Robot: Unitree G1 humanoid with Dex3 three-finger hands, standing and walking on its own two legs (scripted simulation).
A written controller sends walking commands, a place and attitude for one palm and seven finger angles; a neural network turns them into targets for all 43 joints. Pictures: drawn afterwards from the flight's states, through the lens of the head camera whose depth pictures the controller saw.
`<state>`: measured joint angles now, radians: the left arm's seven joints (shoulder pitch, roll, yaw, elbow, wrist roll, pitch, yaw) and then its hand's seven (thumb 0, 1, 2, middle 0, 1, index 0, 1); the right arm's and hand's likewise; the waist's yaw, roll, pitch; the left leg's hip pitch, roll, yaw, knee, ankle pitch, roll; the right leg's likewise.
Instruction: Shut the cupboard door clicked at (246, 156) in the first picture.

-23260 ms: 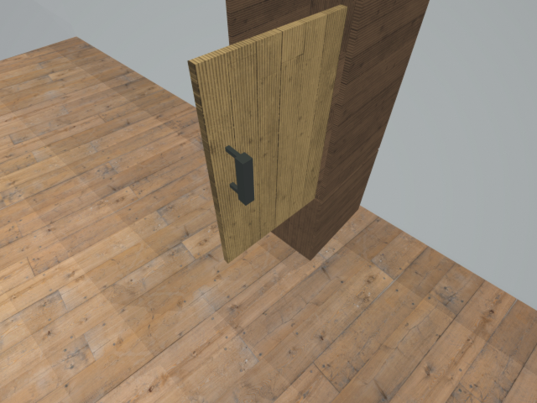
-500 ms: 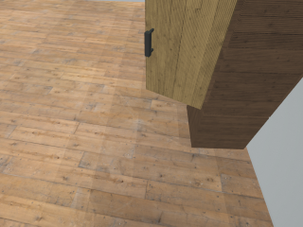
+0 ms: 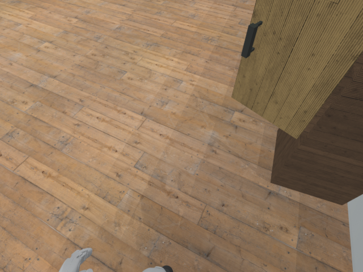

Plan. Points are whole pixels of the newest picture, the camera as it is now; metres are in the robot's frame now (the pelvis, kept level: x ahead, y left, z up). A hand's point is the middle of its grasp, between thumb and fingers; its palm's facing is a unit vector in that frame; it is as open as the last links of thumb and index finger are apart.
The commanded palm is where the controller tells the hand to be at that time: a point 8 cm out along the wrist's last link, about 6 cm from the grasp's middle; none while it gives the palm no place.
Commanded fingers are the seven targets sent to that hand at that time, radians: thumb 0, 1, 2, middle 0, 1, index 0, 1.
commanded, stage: walk to a spot facing it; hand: left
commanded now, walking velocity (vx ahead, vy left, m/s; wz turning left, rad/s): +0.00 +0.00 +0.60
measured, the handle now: (252, 39) +0.89 -0.25 +0.01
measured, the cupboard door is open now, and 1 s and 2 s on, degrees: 64 64 64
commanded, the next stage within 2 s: turn to face it in 1.00 s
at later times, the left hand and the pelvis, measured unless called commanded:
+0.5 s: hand out of the picture +0.03 +0.22 -0.16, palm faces +0.33 -0.90 -0.27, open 7.4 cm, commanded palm none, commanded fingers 0.00 0.90 0.90 -0.20 -0.30 -0.20 -0.30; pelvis +0.03 -0.01 -0.01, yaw +19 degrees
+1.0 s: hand out of the picture -0.01 +0.17 -0.19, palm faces +0.68 -0.71 -0.18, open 7.4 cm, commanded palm none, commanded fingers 0.00 0.90 0.90 -0.20 -0.30 -0.20 -0.30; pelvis +0.15 +0.07 -0.02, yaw +40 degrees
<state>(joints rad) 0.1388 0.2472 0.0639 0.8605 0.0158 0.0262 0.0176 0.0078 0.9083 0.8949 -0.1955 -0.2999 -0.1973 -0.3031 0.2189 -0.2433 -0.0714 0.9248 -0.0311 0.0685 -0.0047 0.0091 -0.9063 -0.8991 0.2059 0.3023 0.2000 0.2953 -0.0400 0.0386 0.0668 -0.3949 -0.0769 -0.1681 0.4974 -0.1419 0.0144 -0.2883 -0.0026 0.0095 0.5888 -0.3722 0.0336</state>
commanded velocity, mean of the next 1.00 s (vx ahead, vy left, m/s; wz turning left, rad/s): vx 0.20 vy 0.00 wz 0.60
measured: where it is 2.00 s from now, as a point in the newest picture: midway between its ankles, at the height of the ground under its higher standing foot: (147, 248)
